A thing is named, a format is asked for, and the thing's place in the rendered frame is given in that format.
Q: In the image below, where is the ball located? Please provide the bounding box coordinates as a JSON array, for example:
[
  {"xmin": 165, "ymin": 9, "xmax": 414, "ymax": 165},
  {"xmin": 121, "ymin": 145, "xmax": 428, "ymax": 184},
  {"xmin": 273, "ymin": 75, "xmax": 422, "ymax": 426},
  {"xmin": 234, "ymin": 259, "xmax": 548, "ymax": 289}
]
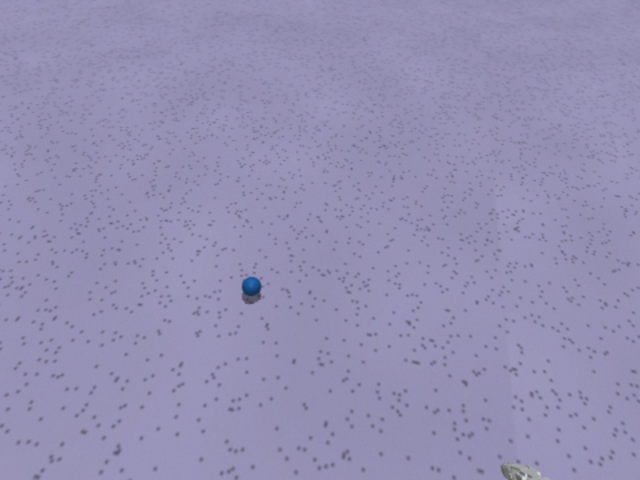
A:
[{"xmin": 242, "ymin": 277, "xmax": 261, "ymax": 296}]

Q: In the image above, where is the right robot hand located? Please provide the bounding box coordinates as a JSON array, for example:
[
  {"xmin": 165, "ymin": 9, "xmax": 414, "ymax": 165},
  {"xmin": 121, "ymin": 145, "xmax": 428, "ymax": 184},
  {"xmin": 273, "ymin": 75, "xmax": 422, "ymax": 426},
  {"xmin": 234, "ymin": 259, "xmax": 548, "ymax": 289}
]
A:
[{"xmin": 501, "ymin": 462, "xmax": 551, "ymax": 480}]

